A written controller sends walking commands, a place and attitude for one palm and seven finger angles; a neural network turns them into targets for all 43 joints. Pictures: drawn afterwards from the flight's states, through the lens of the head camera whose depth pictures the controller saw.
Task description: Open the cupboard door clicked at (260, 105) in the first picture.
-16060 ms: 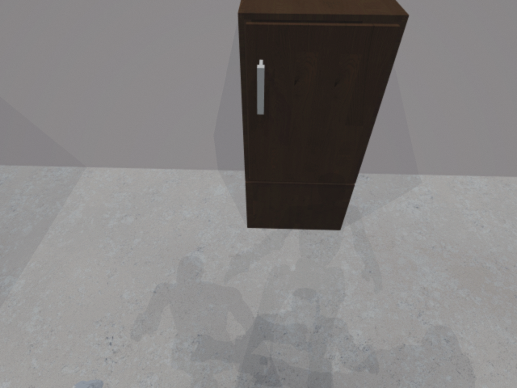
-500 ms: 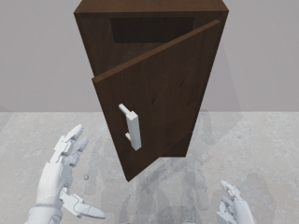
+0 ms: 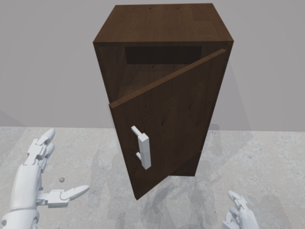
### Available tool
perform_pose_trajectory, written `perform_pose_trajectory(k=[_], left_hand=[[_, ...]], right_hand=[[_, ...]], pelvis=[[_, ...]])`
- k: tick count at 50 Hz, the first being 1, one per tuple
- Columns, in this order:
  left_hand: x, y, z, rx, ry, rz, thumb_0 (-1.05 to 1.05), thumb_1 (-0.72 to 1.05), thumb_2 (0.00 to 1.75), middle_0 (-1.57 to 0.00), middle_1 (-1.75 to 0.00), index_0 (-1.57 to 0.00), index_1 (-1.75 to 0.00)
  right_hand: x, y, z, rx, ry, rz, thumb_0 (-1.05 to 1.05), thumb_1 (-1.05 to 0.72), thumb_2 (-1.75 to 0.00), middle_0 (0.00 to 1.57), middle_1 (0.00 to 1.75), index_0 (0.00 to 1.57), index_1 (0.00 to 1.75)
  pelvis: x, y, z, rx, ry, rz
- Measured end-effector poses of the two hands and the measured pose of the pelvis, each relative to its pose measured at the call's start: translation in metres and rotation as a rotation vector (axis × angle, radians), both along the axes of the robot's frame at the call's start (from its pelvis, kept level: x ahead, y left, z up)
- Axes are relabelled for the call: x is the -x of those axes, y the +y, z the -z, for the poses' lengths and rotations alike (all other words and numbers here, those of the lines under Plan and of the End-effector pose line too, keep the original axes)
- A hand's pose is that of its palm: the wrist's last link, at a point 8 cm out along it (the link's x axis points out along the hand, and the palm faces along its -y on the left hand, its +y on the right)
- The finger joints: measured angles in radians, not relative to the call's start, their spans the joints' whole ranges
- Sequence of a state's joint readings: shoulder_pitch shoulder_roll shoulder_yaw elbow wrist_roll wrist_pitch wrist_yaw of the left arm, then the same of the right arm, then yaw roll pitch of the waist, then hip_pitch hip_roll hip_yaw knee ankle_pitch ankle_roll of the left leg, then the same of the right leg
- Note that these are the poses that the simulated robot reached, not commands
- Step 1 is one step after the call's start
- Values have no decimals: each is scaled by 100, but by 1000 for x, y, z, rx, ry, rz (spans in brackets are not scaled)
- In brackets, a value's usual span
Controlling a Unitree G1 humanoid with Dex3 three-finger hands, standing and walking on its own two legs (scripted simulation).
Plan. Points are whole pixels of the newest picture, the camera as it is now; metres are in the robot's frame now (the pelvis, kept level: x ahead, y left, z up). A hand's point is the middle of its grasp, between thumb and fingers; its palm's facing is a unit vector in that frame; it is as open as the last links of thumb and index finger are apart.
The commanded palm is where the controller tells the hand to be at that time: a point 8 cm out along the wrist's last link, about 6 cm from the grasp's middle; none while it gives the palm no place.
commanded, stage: draw the hand back to the body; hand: left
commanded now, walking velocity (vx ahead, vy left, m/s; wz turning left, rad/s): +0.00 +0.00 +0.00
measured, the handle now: (141, 148) +0.34 +0.08 +0.02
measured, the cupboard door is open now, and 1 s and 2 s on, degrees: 40 40 40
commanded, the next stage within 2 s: step back with the hand held close in 0.76 s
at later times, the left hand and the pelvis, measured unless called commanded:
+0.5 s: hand (25, 156) +0.20 +0.27 +0.18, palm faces +0.48 -0.78 -0.41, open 8.0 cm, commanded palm +0.15 +0.30 +0.18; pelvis +0.00 +0.00 +0.02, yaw -1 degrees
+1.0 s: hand (26, 158) +0.19 +0.26 +0.18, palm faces +0.44 -0.78 -0.45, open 7.4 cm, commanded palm +0.13 +0.29 +0.19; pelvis -0.01 -0.01 +0.02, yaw -1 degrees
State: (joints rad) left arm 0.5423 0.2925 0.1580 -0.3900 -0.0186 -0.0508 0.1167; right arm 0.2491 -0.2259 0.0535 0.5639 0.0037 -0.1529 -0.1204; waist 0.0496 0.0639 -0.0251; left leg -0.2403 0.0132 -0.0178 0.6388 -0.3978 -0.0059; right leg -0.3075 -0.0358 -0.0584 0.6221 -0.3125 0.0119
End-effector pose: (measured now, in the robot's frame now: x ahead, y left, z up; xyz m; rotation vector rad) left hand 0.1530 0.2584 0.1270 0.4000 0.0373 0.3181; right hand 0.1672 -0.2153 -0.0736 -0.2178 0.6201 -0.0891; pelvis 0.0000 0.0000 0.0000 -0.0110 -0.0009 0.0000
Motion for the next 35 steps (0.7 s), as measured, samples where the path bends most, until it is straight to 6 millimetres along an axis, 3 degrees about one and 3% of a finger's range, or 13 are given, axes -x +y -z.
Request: perform_pose_trajectory(k=[22, 35], left_hand=[[-2, 40, -69, -133, -206, -107, 0, 70, 81, -21, -30, -21, -30], [1, 32, -59, -102, -170, -93, 1, 88, 89, -21, -30, -21, -30]], right_hand=[[-17, -1, -16, 2, 5, -22, 2, -90, -90, 20, 30, 20, 30], [-3, -9, -12, 5, 39, -1, 2, -90, -90, 20, 30, 20, 30]], pelvis=[[-6, 0, -17, 0, -78, 18], [-1, -4, -18, -1, -89, 21]])
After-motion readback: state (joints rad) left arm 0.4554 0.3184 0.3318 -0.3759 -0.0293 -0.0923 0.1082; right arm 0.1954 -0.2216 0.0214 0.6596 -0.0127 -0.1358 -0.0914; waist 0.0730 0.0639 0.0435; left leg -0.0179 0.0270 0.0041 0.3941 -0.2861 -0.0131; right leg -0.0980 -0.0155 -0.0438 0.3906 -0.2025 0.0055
